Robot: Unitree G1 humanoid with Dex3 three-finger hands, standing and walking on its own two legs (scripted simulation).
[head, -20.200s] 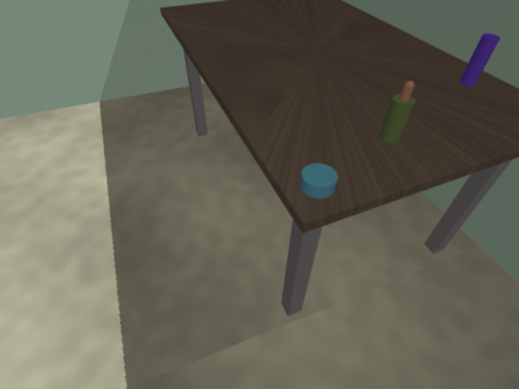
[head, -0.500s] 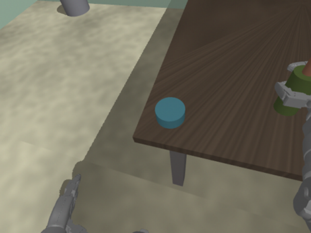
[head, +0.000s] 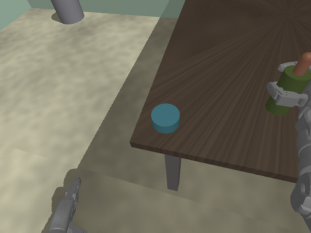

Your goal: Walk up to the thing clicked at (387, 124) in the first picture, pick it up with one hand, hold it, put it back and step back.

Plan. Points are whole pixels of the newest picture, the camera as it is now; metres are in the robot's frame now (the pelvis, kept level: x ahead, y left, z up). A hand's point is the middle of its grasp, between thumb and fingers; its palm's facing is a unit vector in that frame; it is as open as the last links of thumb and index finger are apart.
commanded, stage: lift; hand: right
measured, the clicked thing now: (291, 84) +0.50 -0.23 +0.12
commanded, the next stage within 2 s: hold in 1.42 s
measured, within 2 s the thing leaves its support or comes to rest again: neither
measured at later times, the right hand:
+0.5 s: hand (291, 84) +0.44 -0.20 +0.17, palm faces +0.19 +0.98 -0.02, open 7.6 cm
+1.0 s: hand (301, 96) +0.36 -0.17 +0.23, palm faces +0.19 +0.98 -0.03, open 7.6 cm
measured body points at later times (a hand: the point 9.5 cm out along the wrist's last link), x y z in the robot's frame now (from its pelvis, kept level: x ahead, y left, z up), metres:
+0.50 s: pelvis +0.00 +0.01 +0.02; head +0.02 +0.01 +0.47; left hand +0.15 +0.26 -0.05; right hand +0.43 -0.25 +0.17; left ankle -0.02 +0.15 -0.70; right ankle +0.03 -0.12 -0.70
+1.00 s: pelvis -0.02 +0.02 +0.02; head -0.04 +0.05 +0.47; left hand +0.15 +0.28 -0.04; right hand +0.34 -0.22 +0.23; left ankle -0.02 +0.15 -0.70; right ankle +0.03 -0.12 -0.70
